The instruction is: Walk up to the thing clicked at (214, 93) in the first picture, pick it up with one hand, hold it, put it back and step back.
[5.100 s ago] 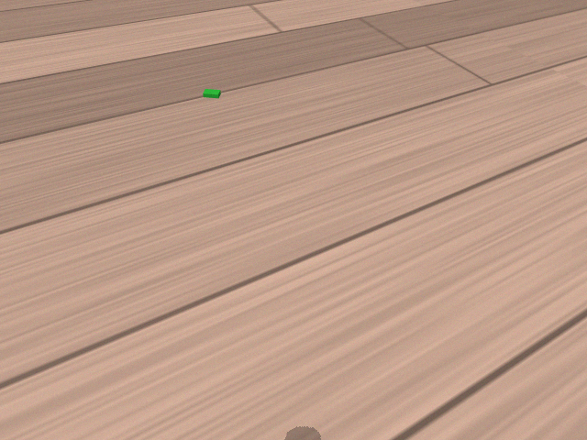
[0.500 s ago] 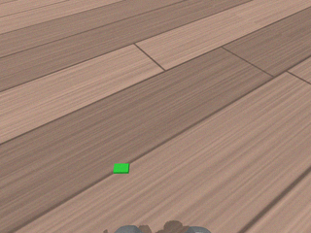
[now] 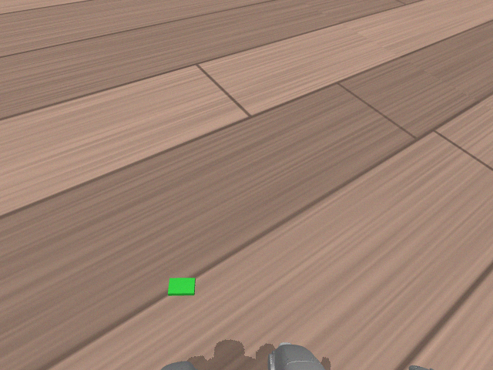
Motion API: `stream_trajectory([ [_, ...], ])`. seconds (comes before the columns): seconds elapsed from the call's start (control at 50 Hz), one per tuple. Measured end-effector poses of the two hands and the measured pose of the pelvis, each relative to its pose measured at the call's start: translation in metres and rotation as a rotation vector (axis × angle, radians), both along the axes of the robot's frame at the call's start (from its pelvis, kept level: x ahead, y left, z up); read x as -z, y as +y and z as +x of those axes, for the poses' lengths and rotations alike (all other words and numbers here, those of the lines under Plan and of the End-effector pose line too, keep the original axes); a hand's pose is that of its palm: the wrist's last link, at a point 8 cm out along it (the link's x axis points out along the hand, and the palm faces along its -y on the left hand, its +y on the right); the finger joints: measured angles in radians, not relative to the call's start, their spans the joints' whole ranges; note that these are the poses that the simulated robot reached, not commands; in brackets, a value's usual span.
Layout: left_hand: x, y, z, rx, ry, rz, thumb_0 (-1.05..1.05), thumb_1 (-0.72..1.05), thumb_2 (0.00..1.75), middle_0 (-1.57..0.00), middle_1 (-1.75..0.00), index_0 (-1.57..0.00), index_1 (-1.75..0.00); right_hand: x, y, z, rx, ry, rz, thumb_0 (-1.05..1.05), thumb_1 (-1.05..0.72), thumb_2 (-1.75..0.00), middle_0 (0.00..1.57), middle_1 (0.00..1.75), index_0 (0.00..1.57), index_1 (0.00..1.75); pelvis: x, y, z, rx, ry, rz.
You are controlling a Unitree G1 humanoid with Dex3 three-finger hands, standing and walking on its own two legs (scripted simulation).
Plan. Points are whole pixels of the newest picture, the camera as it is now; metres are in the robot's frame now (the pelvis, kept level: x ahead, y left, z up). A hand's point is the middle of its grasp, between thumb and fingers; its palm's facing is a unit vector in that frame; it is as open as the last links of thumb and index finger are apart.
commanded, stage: walk up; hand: left
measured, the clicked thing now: (181, 286) +0.50 +0.19 -0.74
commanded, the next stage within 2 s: stand in 1.44 s
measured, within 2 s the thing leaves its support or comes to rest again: neither
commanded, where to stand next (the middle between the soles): +0.11 -0.05 m, yaw +1 degrees
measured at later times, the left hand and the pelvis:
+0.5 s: hand out of the picture +0.14 +0.23 -0.13, palm faces -0.04 -0.95 -0.32, open 7.4 cm; pelvis +0.03 -0.02 +0.02, yaw -1 degrees
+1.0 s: hand out of the picture +0.12 +0.23 -0.13, palm faces -0.03 -0.95 -0.31, open 7.4 cm; pelvis +0.04 -0.02 +0.02, yaw -1 degrees
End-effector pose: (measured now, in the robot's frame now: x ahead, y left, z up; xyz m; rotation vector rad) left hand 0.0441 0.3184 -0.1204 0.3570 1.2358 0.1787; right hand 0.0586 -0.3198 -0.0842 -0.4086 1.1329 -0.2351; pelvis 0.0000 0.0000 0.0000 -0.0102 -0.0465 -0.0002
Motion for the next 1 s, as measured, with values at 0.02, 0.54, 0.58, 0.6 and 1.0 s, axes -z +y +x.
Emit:
stream_trajectory([
  [0.02,0.000,-0.001,0.005,0.000,0.003,0.000,0.01,0.91,0.90,-0.21,-0.30,-0.20,-0.30,0.003,0.000,0.000,0.004,0.007,0.001,0.00,-0.90,-0.89,0.20,0.30,0.21,0.30,0.001,0.001,0.002,0.001,0.001,0.002],
  [0.54,-0.022,-0.048,0.088,0.013,-0.080,-0.052,0.01,0.91,0.90,-0.21,-0.30,-0.20,-0.30,0.011,-0.005,0.045,0.036,0.024,0.074,0.00,-0.90,-0.89,0.20,0.30,0.20,0.30,-0.017,-0.019,0.027,0.017,0.000,0.019],
  [0.58,-0.023,-0.050,0.088,0.010,-0.072,-0.054,0.01,0.91,0.90,-0.21,-0.30,-0.20,-0.30,0.008,-0.008,0.047,0.038,0.025,0.068,0.00,-0.90,-0.89,0.20,0.30,0.20,0.30,-0.019,-0.020,0.028,0.018,0.001,0.017],
  [0.6,-0.023,-0.050,0.088,0.008,-0.068,-0.056,0.01,0.91,0.90,-0.21,-0.30,-0.20,-0.30,0.007,-0.009,0.047,0.039,0.027,0.065,0.00,-0.90,-0.89,0.20,0.30,0.20,0.30,-0.020,-0.020,0.029,0.018,0.002,0.017],
  [1.0,-0.022,-0.048,0.071,-0.036,0.019,-0.049,0.01,0.91,0.90,-0.21,-0.30,-0.20,-0.30,0.011,-0.004,0.046,0.065,0.080,0.085,0.00,-0.90,-0.89,0.20,0.30,0.20,0.30,-0.025,-0.022,0.041,0.022,0.011,0.014],
])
